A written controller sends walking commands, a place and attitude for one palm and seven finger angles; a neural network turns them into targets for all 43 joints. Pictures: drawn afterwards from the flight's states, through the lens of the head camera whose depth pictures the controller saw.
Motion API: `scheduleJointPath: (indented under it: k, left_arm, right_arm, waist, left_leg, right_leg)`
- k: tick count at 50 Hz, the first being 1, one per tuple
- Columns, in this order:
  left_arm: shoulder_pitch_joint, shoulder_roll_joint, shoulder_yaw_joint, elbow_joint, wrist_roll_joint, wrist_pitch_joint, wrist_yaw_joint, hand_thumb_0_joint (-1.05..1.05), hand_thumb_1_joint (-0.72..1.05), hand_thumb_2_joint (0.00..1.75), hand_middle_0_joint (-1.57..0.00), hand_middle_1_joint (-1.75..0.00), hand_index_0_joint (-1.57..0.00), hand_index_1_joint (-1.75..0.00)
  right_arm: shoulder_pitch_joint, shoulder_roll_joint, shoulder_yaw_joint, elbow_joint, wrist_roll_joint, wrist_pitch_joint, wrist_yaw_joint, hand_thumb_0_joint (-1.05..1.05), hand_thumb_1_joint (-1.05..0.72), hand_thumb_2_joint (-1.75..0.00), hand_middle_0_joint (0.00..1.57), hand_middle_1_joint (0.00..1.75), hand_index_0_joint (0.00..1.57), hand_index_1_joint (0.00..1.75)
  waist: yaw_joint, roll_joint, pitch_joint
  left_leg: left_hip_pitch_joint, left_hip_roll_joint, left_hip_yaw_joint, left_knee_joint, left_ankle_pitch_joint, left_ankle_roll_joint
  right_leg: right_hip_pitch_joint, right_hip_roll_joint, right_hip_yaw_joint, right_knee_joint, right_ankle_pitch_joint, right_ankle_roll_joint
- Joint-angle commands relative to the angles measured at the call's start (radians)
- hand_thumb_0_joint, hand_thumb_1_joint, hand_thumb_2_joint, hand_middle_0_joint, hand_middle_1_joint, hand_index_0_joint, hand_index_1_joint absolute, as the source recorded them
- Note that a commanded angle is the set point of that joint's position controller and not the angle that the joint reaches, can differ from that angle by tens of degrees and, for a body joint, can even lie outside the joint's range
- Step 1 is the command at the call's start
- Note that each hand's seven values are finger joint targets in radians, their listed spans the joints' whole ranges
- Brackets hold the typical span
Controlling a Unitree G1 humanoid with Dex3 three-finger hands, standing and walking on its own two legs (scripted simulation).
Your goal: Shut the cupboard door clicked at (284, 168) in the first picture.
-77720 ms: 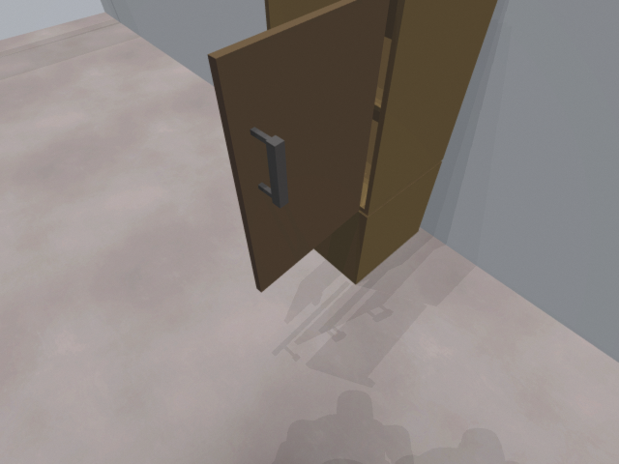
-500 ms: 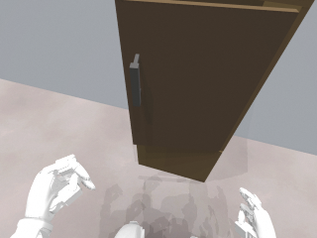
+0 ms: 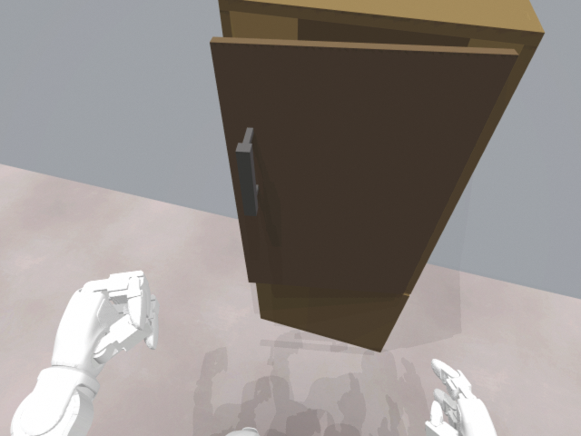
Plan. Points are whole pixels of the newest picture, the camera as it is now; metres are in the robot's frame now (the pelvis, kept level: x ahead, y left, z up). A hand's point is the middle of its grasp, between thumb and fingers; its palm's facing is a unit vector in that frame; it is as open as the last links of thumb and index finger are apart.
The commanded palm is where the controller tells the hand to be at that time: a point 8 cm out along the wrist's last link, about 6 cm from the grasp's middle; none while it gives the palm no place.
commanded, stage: raise the hand and make a fist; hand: left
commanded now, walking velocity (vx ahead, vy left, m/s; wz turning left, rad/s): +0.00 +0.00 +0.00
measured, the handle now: (250, 173) +0.49 +0.11 +0.09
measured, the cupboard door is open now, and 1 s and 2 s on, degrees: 12 12 12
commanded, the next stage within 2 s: bring the fist close to the handle in 0.34 s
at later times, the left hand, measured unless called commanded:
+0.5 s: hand (172, 322) +0.23 +0.16 +0.09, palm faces -0.01 -1.00 -0.05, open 3.1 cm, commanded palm +0.22 +0.21 +0.09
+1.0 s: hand (225, 264) +0.31 +0.12 +0.09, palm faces -0.05 -1.00 -0.02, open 3.1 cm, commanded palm +0.30 +0.17 +0.09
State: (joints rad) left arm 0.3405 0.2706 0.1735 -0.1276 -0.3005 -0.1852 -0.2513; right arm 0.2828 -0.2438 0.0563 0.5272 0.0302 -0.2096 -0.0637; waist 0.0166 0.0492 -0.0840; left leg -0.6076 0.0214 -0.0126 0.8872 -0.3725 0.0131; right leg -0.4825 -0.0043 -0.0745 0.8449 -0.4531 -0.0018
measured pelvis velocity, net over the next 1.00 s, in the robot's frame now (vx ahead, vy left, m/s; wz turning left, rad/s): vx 0.01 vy -0.02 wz -0.02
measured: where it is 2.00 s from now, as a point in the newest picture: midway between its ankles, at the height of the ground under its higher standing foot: outside the picture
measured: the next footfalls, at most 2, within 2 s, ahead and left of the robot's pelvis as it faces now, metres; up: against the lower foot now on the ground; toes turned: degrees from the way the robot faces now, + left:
none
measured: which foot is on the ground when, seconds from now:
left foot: down 0.00-1.00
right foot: down 0.00-1.00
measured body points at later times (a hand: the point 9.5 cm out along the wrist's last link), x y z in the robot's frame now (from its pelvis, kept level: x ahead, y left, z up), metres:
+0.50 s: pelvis +0.00 -0.02 +0.00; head +0.02 -0.04 +0.45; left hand +0.22 +0.22 +0.10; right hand +0.18 -0.25 -0.07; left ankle +0.05 +0.11 -0.70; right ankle -0.01 -0.12 -0.70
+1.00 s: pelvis +0.01 -0.02 +0.01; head +0.03 -0.03 +0.46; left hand +0.31 +0.17 +0.09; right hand +0.16 -0.25 -0.09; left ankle +0.05 +0.11 -0.70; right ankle -0.01 -0.12 -0.70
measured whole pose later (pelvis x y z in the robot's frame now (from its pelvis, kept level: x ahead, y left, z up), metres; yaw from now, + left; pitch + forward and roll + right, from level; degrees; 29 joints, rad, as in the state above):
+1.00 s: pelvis +0.01 -0.02 +0.01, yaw -1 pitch +6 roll +0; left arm 0.01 0.17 0.06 0.15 -0.20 -0.19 -0.11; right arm 0.26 -0.24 0.03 0.58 0.02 -0.15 -0.04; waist 0.00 0.04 -0.07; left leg -0.56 0.02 0.02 0.82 -0.35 -0.01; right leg -0.48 0.00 -0.05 0.83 -0.45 -0.02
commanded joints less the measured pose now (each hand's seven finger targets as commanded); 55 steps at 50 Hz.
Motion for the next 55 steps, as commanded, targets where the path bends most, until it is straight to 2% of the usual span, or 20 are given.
scheduleJointPath:
  k: [1,4,7,9,10,17,19,22,27,29,32,35,38,39,42,46,47,49,52,55]
  left_arm:
    - [-0.078,0.117,0.080,-0.177,-0.024,-0.055,-0.001,0.00,0.90,0.90,-1.30,-1.50,-1.30,-1.50]
    - [-0.082,0.132,0.090,-0.174,-0.022,-0.068,0.002,0.00,0.90,0.90,-1.30,-1.50,-1.30,-1.50]
    - [-0.094,0.124,0.083,-0.205,-0.016,-0.094,0.010,0.00,0.90,0.90,-1.30,-1.50,-1.30,-1.50]
    - [-0.092,0.140,0.095,-0.191,-0.013,-0.106,0.016,0.00,0.90,0.90,-1.30,-1.50,-1.30,-1.50]
    - [-0.092,0.124,0.083,-0.189,-0.016,-0.109,0.013,0.00,0.90,0.90,-1.30,-1.50,-1.30,-1.50]
    - [-0.096,0.118,0.078,-0.184,-0.020,-0.114,0.000,0.00,0.90,0.90,-1.30,-1.50,-1.30,-1.50]
    - [-0.091,0.139,0.098,-0.171,-0.022,-0.110,0.000,0.00,0.90,0.90,-1.30,-1.50,-1.30,-1.50]
    - [-0.098,0.113,0.080,-0.163,-0.025,-0.109,-0.009,0.00,0.90,0.90,-1.30,-1.50,-1.30,-1.50]
    - [-0.261,0.071,0.003,-0.137,-0.001,-0.108,0.012,0.00,0.90,0.90,-1.30,-1.50,-1.30,-1.50]
    - [-0.312,0.086,0.000,-0.113,0.013,-0.099,0.029,0.00,0.90,0.90,-1.30,-1.50,-1.30,-1.50]
    - [-0.386,0.073,-0.010,-0.079,0.030,-0.087,0.049,0.00,0.90,0.90,-1.30,-1.50,-1.30,-1.50]
    - [-0.360,0.069,0.004,-0.062,0.042,-0.073,0.075,0.00,0.90,0.90,-1.30,-1.50,-1.30,-1.50]
    - [-0.413,0.059,-0.007,-0.028,0.052,-0.064,0.100,0.00,0.90,0.90,-1.30,-1.50,-1.30,-1.50]
    - [-0.407,0.069,0.002,0.001,0.059,-0.059,0.107,0.00,0.90,0.90,-1.30,-1.50,-1.30,-1.50]
    - [-0.473,0.028,-0.037,0.007,0.069,-0.063,0.120,0.00,0.90,0.90,-1.30,-1.50,-1.30,-1.50]
    - [-0.550,-0.004,-0.076,0.038,0.085,-0.072,0.141,0.00,0.90,0.90,-1.30,-1.50,-1.30,-1.50]
    - [-0.572,0.009,-0.066,0.041,0.089,-0.077,0.148,0.00,0.90,0.90,-1.30,-1.50,-1.30,-1.50]
    - [-0.583,0.012,-0.065,0.075,0.099,-0.080,0.163,0.00,0.90,0.90,-1.30,-1.50,-1.30,-1.50]
    - [-0.667,-0.014,-0.089,0.095,0.108,-0.086,0.178,0.00,0.90,0.90,-1.30,-1.50,-1.30,-1.50]
    - [-0.709,-0.009,-0.083,0.148,0.118,-0.085,0.197,0.00,0.90,0.90,-1.30,-1.50,-1.30,-1.50]
  right_arm:
    - [-0.091,-0.122,-0.056,-0.159,0.008,-0.071,-0.009,0.00,-0.90,-0.90,0.20,0.30,0.20,0.30]
    - [-0.089,-0.125,-0.060,-0.153,0.007,-0.072,-0.007,0.00,-0.90,-0.90,0.20,0.30,0.20,0.30]
    - [-0.091,-0.120,-0.062,-0.156,0.007,-0.075,-0.004,0.00,-0.90,-0.90,0.20,0.30,0.20,0.30]
    - [-0.085,-0.124,-0.065,-0.147,0.005,-0.073,-0.005,0.00,-0.90,-0.90,0.20,0.30,0.20,0.30]
    - [-0.088,-0.122,-0.066,-0.152,0.005,-0.073,-0.004,0.00,-0.90,-0.90,0.20,0.30,0.20,0.30]
    - [-0.087,-0.118,-0.066,-0.145,0.008,-0.069,-0.004,0.00,-0.90,-0.90,0.20,0.30,0.20,0.30]
    - [-0.085,-0.121,-0.067,-0.141,0.005,-0.065,-0.007,0.00,-0.90,-0.90,0.20,0.30,0.20,0.30]
    - [-0.088,-0.118,-0.066,-0.143,0.008,-0.060,-0.007,0.00,-0.90,-0.90,0.20,0.30,0.20,0.30]
    - [-0.090,-0.119,-0.063,-0.130,0.008,-0.064,-0.012,0.00,-0.90,-0.90,0.20,0.30,0.20,0.30]
    - [-0.086,-0.124,-0.063,-0.120,0.006,-0.064,-0.015,0.00,-0.90,-0.90,0.20,0.30,0.20,0.30]
    - [-0.098,-0.117,-0.060,-0.116,0.007,-0.055,-0.010,0.00,-0.90,-0.90,0.20,0.30,0.20,0.30]
    - [-0.097,-0.112,-0.063,-0.120,0.004,-0.044,-0.002,0.00,-0.90,-0.90,0.20,0.30,0.20,0.30]
    - [-0.099,-0.111,-0.060,-0.114,0.003,-0.030,0.006,0.00,-0.90,-0.90,0.20,0.30,0.20,0.30]
    - [-0.096,-0.115,-0.061,-0.112,0.000,-0.024,0.007,0.00,-0.90,-0.90,0.20,0.30,0.20,0.30]
    - [-0.101,-0.110,-0.063,-0.112,0.002,-0.013,0.014,0.00,-0.90,-0.90,0.20,0.30,0.20,0.30]
    - [-0.094,-0.111,-0.066,-0.102,0.000,-0.002,0.019,0.00,-0.90,-0.90,0.20,0.30,0.20,0.30]
    - [-0.094,-0.112,-0.069,-0.097,0.000,0.000,0.020,0.00,-0.90,-0.90,0.20,0.30,0.20,0.30]
    - [-0.088,-0.115,-0.071,-0.091,-0.002,0.008,0.020,0.00,-0.90,-0.90,0.20,0.30,0.20,0.30]
    - [-0.091,-0.110,-0.069,-0.081,-0.001,0.019,0.025,0.00,-0.90,-0.90,0.20,0.30,0.20,0.30]
    - [-0.090,-0.111,-0.072,-0.074,-0.002,0.032,0.028,0.00,-0.90,-0.90,0.20,0.30,0.20,0.30]
  waist:
    - [0.004,-0.019,-0.111]
    - [0.003,-0.039,-0.100]
    - [0.002,0.003,-0.123]
    - [-0.003,-0.047,-0.113]
    - [-0.004,-0.031,-0.121]
    - [-0.004,-0.017,-0.127]
    - [-0.005,-0.059,-0.132]
    - [-0.008,-0.044,-0.119]
    - [-0.032,-0.035,-0.095]
    - [-0.038,-0.074,-0.109]
    - [-0.027,-0.029,-0.142]
    - [-0.006,-0.027,-0.203]
    - [-0.012,-0.033,-0.174]
    - [-0.008,-0.071,-0.168]
    - [-0.018,-0.036,-0.176]
    - [-0.030,-0.062,-0.183]
    - [-0.028,-0.043,-0.193]
    - [-0.028,-0.085,-0.198]
    - [-0.036,-0.049,-0.210]
    - [-0.035,-0.057,-0.213]
  left_leg:
    - [0.161,-0.021,-0.029,-0.167,0.105,0.007]
    - [0.151,-0.023,-0.022,-0.159,0.105,0.008]
    - [0.172,-0.026,-0.015,-0.153,0.129,0.009]
    - [0.155,-0.025,-0.013,-0.142,0.125,0.012]
    - [0.153,-0.027,-0.007,-0.138,0.123,0.012]
    - [0.157,-0.028,-0.003,-0.127,0.151,0.011]
    - [0.146,-0.028,-0.004,-0.115,0.166,0.014]
    - [0.148,-0.029,0.001,-0.119,0.156,0.012]
    - [0.162,-0.026,-0.011,-0.128,0.110,0.015]
    - [0.157,-0.025,-0.011,-0.122,0.104,0.019]
    - [0.176,-0.028,-0.008,-0.138,0.115,0.017]
    - [0.210,-0.026,-0.001,-0.149,0.181,0.015]
    - [0.210,-0.024,0.001,-0.159,0.180,0.012]
    - [0.201,-0.023,-0.001,-0.162,0.185,0.014]
    - [0.226,-0.024,0.007,-0.166,0.198,0.012]
    - [0.236,-0.021,0.006,-0.168,0.194,0.012]
    - [0.242,-0.020,0.006,-0.166,0.194,0.011]
    - [0.237,-0.017,0.006,-0.166,0.198,0.013]
    - [0.252,-0.020,0.008,-0.167,0.202,0.011]
    - [0.247,-0.019,0.010,-0.167,0.199,0.011]
  right_leg:
    - [-0.016,0.027,0.024,-0.159,0.162,-0.013]
    - [-0.008,0.023,0.041,-0.171,0.149,-0.011]
    - [-0.008,0.021,0.043,-0.161,0.180,-0.012]
    - [-0.005,0.020,0.057,-0.169,0.171,-0.007]
    - [-0.005,0.015,0.065,-0.173,0.170,-0.004]
    - [0.009,0.007,0.081,-0.172,0.222,0.000]
    - [0.024,0.003,0.096,-0.174,0.255,0.009]
    - [0.012,0.002,0.092,-0.177,0.250,0.010]
    - [-0.042,0.010,0.075,-0.177,0.168,0.002]
    - [-0.040,0.007,0.089,-0.186,0.152,0.007]
    - [-0.023,0.004,0.083,-0.177,0.168,0.000]
    - [0.025,0.007,0.063,-0.155,0.267,-0.003]
    - [0.015,0.010,0.053,-0.157,0.280,-0.003]
    - [0.021,0.011,0.052,-0.159,0.282,-0.002]
    - [0.014,0.011,0.049,-0.156,0.308,-0.004]
    - [0.008,0.012,0.045,-0.158,0.303,-0.003]
    - [0.004,0.014,0.047,-0.155,0.302,-0.005]
    - [0.011,0.015,0.047,-0.155,0.303,-0.004]
    - [0.005,0.014,0.046,-0.151,0.312,-0.007]
    - [0.006,0.013,0.051,-0.157,0.312,-0.006]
